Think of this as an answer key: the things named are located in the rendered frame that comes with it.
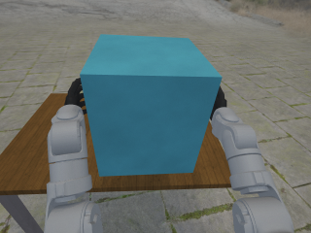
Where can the robot left hand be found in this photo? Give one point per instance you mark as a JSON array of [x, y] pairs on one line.
[[74, 96]]

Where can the robot right forearm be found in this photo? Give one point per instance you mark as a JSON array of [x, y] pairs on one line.
[[246, 166]]

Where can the robot left forearm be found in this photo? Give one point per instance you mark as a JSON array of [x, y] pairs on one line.
[[67, 155]]

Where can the right robot upper arm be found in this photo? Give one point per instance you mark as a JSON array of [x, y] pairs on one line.
[[265, 214]]

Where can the table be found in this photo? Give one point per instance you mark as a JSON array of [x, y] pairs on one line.
[[25, 167]]

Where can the carton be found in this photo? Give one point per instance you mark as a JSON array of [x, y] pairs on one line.
[[148, 103]]

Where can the left robot upper arm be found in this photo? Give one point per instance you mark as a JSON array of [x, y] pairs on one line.
[[78, 217]]

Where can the robot right hand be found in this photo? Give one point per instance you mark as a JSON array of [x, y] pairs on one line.
[[220, 102]]

